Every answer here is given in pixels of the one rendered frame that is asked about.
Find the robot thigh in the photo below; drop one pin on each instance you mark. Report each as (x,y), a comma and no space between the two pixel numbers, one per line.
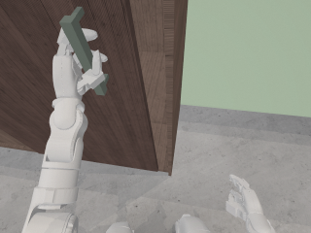
(120,227)
(191,224)

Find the left robot forearm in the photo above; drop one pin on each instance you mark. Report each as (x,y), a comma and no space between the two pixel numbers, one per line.
(62,160)

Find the robot left hand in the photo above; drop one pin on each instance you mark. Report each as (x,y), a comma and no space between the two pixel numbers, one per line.
(67,69)

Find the robot left thigh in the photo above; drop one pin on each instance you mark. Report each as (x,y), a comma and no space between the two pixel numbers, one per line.
(120,227)

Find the robot right hand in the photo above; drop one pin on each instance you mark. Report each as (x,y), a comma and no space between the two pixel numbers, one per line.
(244,204)

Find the robot left upper arm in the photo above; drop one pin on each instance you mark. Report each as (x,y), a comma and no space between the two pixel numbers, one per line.
(46,222)

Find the robot right thigh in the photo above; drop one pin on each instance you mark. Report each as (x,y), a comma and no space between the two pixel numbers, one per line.
(191,224)

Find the wardrobe door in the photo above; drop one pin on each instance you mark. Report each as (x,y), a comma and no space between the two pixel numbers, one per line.
(119,130)
(8,139)

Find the right robot forearm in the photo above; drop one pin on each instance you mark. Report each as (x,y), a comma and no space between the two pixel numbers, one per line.
(258,223)

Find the handle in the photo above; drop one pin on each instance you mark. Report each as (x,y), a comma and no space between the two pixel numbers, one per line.
(76,37)

